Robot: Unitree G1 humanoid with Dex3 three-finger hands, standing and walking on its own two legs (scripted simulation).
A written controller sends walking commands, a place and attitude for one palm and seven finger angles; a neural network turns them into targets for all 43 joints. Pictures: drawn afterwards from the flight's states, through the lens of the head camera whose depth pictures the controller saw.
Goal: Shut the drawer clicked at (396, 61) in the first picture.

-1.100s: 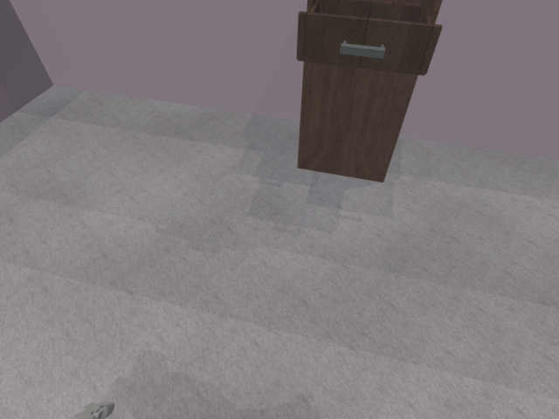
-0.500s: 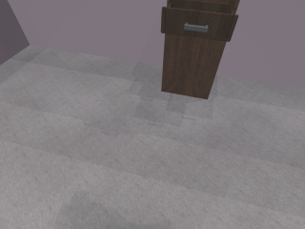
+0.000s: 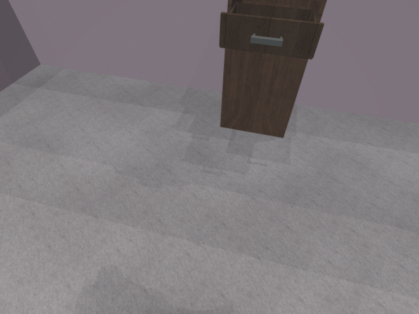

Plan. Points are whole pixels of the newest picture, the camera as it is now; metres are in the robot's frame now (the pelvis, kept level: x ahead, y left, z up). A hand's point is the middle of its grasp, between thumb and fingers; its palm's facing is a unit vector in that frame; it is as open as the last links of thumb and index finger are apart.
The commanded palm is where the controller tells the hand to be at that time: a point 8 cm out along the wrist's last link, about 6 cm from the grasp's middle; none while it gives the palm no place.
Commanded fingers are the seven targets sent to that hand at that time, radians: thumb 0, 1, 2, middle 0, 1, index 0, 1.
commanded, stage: look at it before walking up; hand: left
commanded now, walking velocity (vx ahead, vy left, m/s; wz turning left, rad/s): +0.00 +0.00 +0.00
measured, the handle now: (267, 38) +1.15 -0.17 +0.03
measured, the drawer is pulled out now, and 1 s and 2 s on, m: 0.29 0.29 0.29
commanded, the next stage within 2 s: walk to a spot facing it in 0.34 s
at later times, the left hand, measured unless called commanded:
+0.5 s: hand out of the picture +0.07 +0.25 -0.16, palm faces -0.02 -0.94 -0.33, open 7.4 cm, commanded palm none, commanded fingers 0.00 0.90 0.90 -0.20 -0.30 -0.20 -0.30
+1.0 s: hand out of the picture +0.08 +0.14 -0.17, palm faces -0.14 -0.98 -0.17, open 7.4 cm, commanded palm none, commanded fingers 0.00 0.90 0.90 -0.20 -0.30 -0.20 -0.30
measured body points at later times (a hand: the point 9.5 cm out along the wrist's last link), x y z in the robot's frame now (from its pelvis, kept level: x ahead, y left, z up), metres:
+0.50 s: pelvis +0.01 +0.00 +0.00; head +0.01 +0.00 +0.45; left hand +0.08 +0.30 -0.13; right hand +0.09 -0.30 -0.13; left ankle +0.00 +0.13 -0.74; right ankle +0.00 -0.12 -0.74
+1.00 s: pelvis +0.11 -0.04 +0.00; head +0.13 -0.05 +0.45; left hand +0.09 +0.19 -0.15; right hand +0.12 -0.29 -0.15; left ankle +0.17 +0.10 -0.67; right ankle +0.03 -0.10 -0.75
